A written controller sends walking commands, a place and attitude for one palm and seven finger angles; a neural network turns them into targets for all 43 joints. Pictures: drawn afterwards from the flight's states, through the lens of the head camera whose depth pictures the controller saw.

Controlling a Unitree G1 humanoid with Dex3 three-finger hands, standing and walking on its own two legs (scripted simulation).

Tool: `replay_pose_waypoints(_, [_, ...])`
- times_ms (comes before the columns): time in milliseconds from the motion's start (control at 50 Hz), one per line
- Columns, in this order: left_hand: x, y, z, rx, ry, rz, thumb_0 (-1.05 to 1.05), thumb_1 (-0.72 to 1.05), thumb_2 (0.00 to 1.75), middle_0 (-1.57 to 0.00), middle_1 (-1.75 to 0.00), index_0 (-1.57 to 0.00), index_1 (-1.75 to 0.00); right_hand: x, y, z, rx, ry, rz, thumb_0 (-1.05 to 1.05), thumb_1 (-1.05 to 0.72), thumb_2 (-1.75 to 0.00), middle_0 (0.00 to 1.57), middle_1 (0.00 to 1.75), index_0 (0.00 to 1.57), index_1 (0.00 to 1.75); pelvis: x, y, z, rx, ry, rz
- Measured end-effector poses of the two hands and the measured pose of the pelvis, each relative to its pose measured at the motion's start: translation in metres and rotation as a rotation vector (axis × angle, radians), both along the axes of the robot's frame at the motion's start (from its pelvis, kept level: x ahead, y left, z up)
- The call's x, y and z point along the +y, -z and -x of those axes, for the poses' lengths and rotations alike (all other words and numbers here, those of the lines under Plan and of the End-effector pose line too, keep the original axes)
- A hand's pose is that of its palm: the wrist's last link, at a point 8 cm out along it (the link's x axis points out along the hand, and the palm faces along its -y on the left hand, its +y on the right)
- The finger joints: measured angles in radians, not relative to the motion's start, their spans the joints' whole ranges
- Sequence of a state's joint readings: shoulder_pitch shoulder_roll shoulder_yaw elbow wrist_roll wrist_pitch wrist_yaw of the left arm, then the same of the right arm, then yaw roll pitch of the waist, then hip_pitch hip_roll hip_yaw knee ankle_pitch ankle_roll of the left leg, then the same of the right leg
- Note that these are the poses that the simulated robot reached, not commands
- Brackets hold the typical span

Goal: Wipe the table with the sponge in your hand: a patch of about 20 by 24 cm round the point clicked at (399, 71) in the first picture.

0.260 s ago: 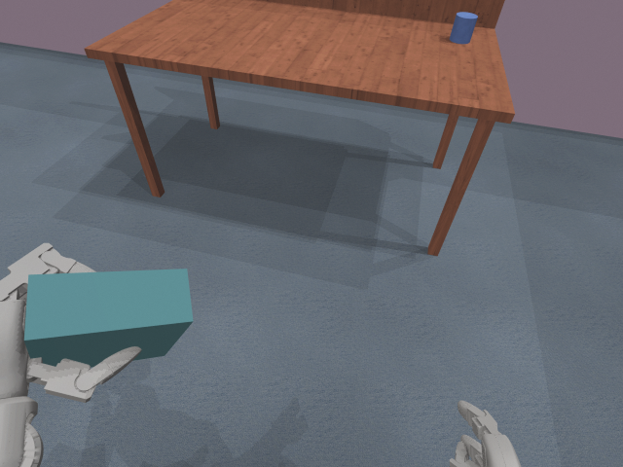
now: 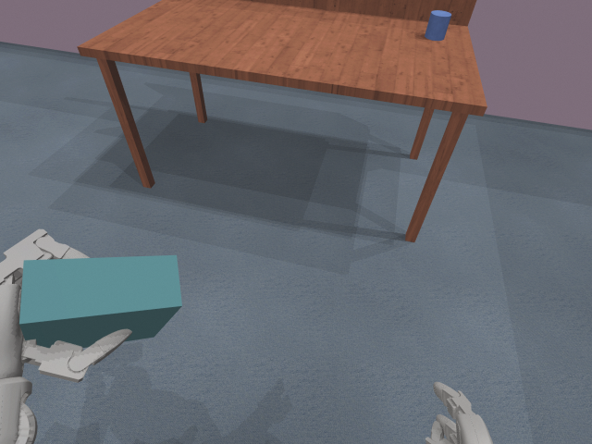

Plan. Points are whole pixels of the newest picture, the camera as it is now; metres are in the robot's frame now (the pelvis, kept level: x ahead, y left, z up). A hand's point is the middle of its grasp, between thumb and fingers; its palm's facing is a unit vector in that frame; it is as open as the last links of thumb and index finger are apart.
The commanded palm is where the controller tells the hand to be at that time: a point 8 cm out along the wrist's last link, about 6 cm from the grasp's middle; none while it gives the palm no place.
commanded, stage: look at it before walking up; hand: left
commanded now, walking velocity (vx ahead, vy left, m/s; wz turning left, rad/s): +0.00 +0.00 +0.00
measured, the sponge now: (124, 304) +0.23 +0.20 +0.14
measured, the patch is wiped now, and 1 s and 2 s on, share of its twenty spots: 0.00 0.00 0.00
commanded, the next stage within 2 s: walk to a spot facing it in 0.14 s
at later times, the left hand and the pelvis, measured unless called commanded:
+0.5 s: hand (82, 299) +0.22 +0.24 +0.16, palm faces +0.44 -0.81 -0.39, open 9.6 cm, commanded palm +0.17 +0.27 +0.18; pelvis +0.01 -0.01 -0.01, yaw +0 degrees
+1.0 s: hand (171, 207) +0.35 +0.18 +0.17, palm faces +0.36 -0.81 -0.46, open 9.6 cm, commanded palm +0.29 +0.23 +0.18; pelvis +0.12 -0.05 +0.00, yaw -2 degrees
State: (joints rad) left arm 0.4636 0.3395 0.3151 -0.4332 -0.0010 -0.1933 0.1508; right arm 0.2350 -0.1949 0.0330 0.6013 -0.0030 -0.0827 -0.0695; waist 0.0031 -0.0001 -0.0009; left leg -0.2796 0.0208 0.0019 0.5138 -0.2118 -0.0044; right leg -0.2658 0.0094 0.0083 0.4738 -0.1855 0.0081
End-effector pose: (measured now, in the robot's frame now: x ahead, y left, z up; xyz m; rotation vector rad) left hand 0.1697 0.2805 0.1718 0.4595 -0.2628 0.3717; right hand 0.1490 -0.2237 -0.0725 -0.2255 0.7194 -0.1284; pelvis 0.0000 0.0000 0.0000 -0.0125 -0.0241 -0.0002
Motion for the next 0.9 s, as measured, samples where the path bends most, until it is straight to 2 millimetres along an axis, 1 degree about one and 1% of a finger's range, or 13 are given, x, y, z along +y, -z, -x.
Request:
replay_pose_waypoints(160, [-0.002,0.003,0.003,0.008,-0.003,0.012,-0.01,-0.44,0.97,-0.81,-1.32,-0.8,-1.32,-0.002,0.0,0.001,-0.003,0.001,0.0,0.01,-0.91,-0.89,0.2,0.3,0.21,0.3,-0.001,0.0,0.002,-0.004,0.002,0.0])
replay_pose_waypoints(320, [-0.004,0.0,0.005,0.001,-0.003,-0.001,-0.01,-0.44,0.97,-0.81,-1.32,-0.8,-1.32,-0.005,0.001,0.003,-0.004,-0.001,0.001,0.01,-0.91,-0.89,0.2,0.3,0.21,0.3,-0.003,0.001,0.003,-0.002,0.001,-0.002])
replay_pose_waypoints(420, [-0.005,0.0,0.002,-0.008,-0.016,-0.003,-0.01,-0.44,0.97,-0.81,-1.32,-0.8,-1.32,-0.009,0.005,0.003,0.008,0.013,0.014,0.01,-0.91,-0.89,0.2,0.3,0.21,0.3,-0.004,0.003,-0.002,0.001,-0.001,-0.002])
replay_pose_waypoints(500, [-0.007,-0.001,-0.005,-0.029,-0.027,-0.021,-0.01,-0.44,0.97,-0.81,-1.32,-0.8,-1.32,-0.014,0.013,0.0,0.017,0.029,0.01,0.01,-0.91,-0.89,0.2,0.3,0.21,0.3,-0.009,0.008,-0.011,-0.008,-0.006,0.003])
replay_pose_waypoints(580, [-0.014,0.003,-0.016,-0.028,-0.039,-0.021,-0.01,-0.44,0.97,-0.81,-1.32,-0.8,-1.32,-0.019,0.022,-0.006,0.042,0.025,-0.003,0.01,-0.91,-0.89,0.2,0.3,0.21,0.3,-0.017,0.012,-0.024,-0.001,-0.017,0.002])
replay_pose_waypoints(640, [-0.019,0.004,-0.027,-0.05,-0.03,-0.006,-0.01,-0.44,0.97,-0.81,-1.32,-0.8,-1.32,-0.024,0.026,-0.014,0.081,0.004,0.01,0.01,-0.91,-0.89,0.2,0.3,0.21,0.3,-0.019,0.013,-0.034,-0.002,-0.039,-0.012])
replay_pose_waypoints(700, [-0.017,0.001,-0.037,-0.072,-0.023,-0.003,0.0,-0.44,0.97,-0.81,-1.32,-0.8,-1.32,-0.025,0.025,-0.026,0.113,-0.012,0.036,0.01,-0.91,-0.89,0.2,0.3,0.21,0.3,-0.015,0.012,-0.047,-0.003,-0.049,-0.021])
replay_pose_waypoints(740, [-0.012,-0.002,-0.044,-0.092,-0.017,-0.02,0.0,-0.44,0.97,-0.81,-1.32,-0.8,-1.32,-0.025,0.024,-0.037,0.098,-0.003,0.047,0.01,-0.91,-0.89,0.2,0.3,0.21,0.3,-0.012,0.015,-0.056,-0.008,-0.033,-0.033])
replay_pose_waypoints(780, [-0.009,-0.003,-0.056,-0.093,-0.02,-0.039,0.0,-0.44,0.97,-0.81,-1.32,-0.8,-1.32,-0.023,0.022,-0.05,0.069,0.022,0.035,0.01,-0.91,-0.89,0.2,0.3,0.21,0.3,-0.012,0.015,-0.065,-0.009,-0.009,-0.041])
replay_pose_waypoints(820, [-0.008,-0.005,-0.071,-0.067,-0.024,-0.052,0.0,-0.44,0.97,-0.81,-1.32,-0.8,-1.32,-0.02,0.019,-0.062,0.047,0.037,0.006,0.01,-0.91,-0.89,0.2,0.3,0.21,0.3,-0.014,0.011,-0.075,-0.003,-0.004,-0.033])
replay_pose_waypoints(860, [-0.012,-0.006,-0.086,-0.038,-0.02,-0.053,-0.01,-0.44,0.97,-0.81,-1.32,-0.8,-1.32,-0.016,0.016,-0.072,0.039,0.038,-0.025,0.01,-0.91,-0.89,0.2,0.3,0.2,0.3,-0.018,0.006,-0.084,0.005,0.004,-0.023])
replay_pose_waypoints(900, [-0.022,-0.009,-0.101,-0.02,-0.006,-0.051,-0.01,-0.44,0.97,-0.81,-1.32,-0.8,-1.32,-0.015,0.014,-0.082,0.036,0.032,-0.051,0.01,-0.91,-0.89,0.2,0.3,0.2,0.3,-0.023,0.002,-0.094,0.011,0.014,-0.015])
